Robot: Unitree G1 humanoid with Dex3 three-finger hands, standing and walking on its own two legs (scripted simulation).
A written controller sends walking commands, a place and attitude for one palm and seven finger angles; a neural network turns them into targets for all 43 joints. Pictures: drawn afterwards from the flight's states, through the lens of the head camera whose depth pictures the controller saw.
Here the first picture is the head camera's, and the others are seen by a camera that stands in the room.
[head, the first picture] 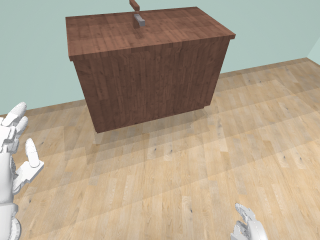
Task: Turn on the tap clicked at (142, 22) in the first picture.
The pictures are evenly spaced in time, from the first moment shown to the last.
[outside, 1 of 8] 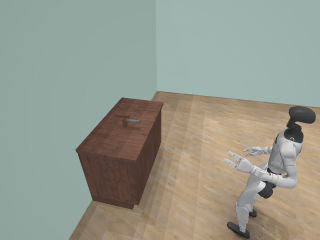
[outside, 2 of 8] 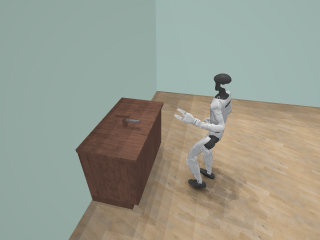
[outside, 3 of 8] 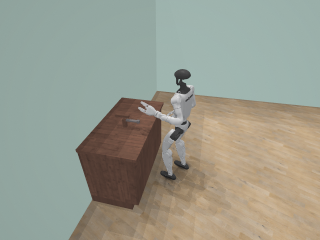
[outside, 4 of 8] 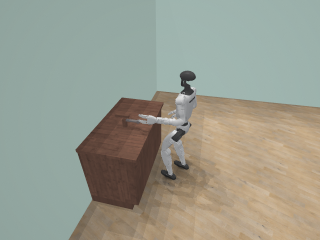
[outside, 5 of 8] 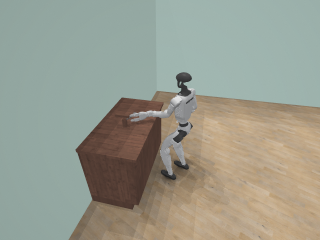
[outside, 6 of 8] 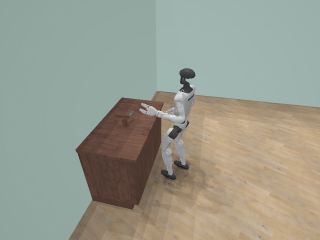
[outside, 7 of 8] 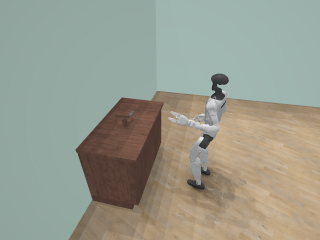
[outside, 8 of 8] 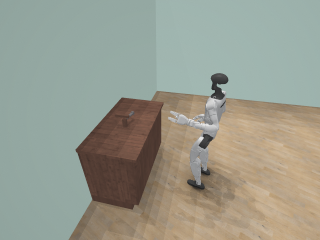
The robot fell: no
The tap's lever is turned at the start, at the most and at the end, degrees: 0 77 76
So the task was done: yes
